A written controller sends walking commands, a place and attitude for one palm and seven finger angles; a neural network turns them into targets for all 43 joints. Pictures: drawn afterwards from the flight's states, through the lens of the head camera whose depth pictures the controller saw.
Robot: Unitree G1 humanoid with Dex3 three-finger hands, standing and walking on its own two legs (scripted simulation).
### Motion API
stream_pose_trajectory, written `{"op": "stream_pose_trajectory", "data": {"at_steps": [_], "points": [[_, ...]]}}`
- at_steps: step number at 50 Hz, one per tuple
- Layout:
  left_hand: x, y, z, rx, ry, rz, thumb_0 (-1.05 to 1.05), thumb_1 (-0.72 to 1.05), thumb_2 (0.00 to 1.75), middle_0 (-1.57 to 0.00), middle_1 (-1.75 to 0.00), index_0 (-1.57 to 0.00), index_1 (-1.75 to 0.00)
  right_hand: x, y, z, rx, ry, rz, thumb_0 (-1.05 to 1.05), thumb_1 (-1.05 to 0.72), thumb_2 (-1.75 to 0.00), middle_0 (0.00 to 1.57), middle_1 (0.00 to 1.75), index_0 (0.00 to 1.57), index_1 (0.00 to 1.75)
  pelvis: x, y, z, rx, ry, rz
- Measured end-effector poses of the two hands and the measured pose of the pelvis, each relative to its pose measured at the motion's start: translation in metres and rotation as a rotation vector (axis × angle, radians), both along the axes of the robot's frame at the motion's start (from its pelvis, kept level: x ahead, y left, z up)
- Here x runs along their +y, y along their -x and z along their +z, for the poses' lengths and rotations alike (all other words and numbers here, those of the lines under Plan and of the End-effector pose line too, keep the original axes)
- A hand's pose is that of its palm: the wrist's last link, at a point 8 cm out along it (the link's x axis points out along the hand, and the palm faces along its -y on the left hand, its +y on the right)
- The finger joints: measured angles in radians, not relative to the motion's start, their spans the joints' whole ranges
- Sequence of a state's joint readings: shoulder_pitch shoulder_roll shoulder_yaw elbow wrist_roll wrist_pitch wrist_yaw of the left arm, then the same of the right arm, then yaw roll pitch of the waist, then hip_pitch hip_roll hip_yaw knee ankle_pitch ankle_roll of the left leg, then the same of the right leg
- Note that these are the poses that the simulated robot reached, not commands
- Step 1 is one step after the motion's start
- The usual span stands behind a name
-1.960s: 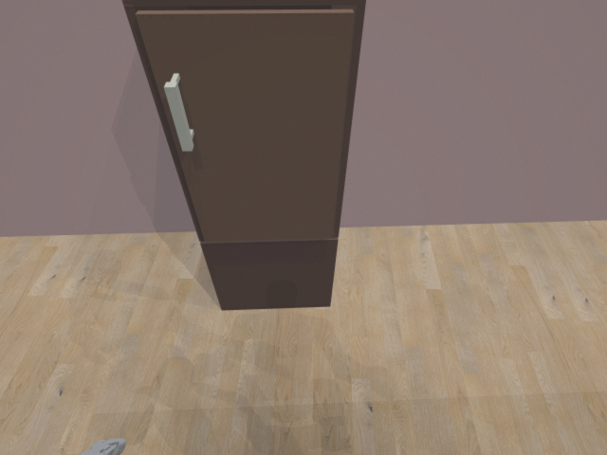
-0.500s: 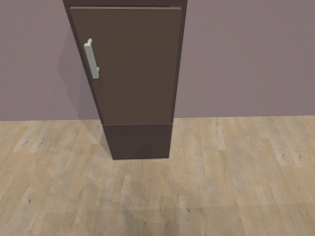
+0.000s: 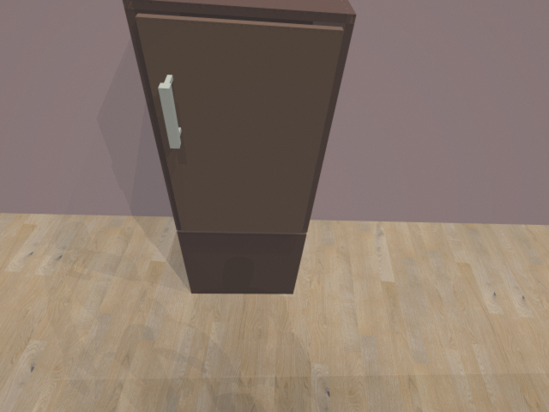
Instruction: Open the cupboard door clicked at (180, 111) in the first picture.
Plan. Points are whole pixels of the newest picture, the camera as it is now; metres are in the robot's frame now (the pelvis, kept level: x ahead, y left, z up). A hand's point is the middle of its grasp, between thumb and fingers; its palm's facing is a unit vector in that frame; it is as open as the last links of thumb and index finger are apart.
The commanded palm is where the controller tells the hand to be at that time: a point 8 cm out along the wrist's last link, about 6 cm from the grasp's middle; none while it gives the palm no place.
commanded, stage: come to a stop and stand still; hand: left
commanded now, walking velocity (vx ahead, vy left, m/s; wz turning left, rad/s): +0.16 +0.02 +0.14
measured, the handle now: (172, 112) +0.63 +0.26 +0.09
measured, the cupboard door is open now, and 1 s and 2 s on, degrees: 0 0 0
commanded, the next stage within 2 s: none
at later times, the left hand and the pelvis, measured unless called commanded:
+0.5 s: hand out of the picture +0.13 +0.17 -0.17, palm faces +0.12 -0.97 -0.21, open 7.3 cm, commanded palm none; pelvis +0.05 -0.01 +0.00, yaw +6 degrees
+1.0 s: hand out of the picture -0.03 +0.21 -0.17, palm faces +0.09 -0.98 -0.19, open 7.4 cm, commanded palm none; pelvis +0.02 +0.02 +0.01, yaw +3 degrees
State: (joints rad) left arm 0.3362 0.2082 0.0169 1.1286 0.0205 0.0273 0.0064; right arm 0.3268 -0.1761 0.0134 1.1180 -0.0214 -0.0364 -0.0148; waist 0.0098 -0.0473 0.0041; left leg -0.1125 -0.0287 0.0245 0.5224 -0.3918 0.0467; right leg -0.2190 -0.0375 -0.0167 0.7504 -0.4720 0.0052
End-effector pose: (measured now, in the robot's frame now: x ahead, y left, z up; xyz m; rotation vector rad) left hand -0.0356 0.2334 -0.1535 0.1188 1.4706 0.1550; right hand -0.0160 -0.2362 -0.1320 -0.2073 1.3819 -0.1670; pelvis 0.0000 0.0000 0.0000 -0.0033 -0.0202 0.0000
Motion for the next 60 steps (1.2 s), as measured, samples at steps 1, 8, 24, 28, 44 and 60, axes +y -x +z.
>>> {"op": "stream_pose_trajectory", "data": {"at_steps": [1,8,24,28,44,60], "points": [[0.0,-0.003,0.001,0.012,0.002,-0.005,0.0,0.91,0.9,-0.2,-0.3,-0.2,-0.3,0.006,0.005,0.001,0.013,-0.003,-0.015,0.0,-0.91,-0.9,0.2,0.3,0.2,0.3,0.001,-0.004,0.001,0.0,0.001,0.002],[-0.004,-0.076,0.013,-0.089,0.003,-0.009,0.01,0.91,0.9,-0.2,-0.3,-0.2,-0.3,0.033,0.047,0.007,0.217,-0.061,-0.068,0.0,-0.91,-0.9,0.2,0.3,0.2,0.3,0.002,-0.029,0.007,0.002,0.002,0.045],[-0.014,-0.162,0.019,-0.294,-0.066,0.023,0.0,0.91,0.9,-0.2,-0.3,-0.2,-0.3,-0.007,-0.092,-0.017,0.019,-0.027,0.006,0.0,-0.91,-0.9,0.2,0.3,0.2,0.3,-0.011,-0.054,-0.003,-0.019,-0.013,0.113],[0.001,-0.137,0.011,-0.279,-0.053,0.055,0.0,0.92,0.9,-0.2,-0.3,-0.21,-0.3,0.002,-0.131,-0.008,-0.117,-0.005,0.067,0.0,-0.91,-0.9,0.2,0.3,0.19,0.3,0.002,-0.041,-0.005,-0.02,-0.004,0.111],[0.042,-0.003,0.014,0.027,-0.017,0.121,0.0,0.91,0.9,-0.2,-0.3,-0.2,-0.3,0.047,-0.091,0.02,-0.107,0.016,0.064,0.01,-0.92,-0.9,0.2,0.3,0.2,0.3,0.036,-0.029,0.015,0.013,0.007,0.076],[-0.03,-0.049,0.023,-0.086,-0.05,0.031,0.01,0.93,0.9,-0.2,-0.3,-0.2,-0.3,-0.001,-0.006,-0.015,0.097,-0.078,-0.048,0.01,-0.91,-0.9,0.2,0.3,0.2,0.3,-0.019,-0.021,0.008,-0.009,-0.011,0.068]]}}
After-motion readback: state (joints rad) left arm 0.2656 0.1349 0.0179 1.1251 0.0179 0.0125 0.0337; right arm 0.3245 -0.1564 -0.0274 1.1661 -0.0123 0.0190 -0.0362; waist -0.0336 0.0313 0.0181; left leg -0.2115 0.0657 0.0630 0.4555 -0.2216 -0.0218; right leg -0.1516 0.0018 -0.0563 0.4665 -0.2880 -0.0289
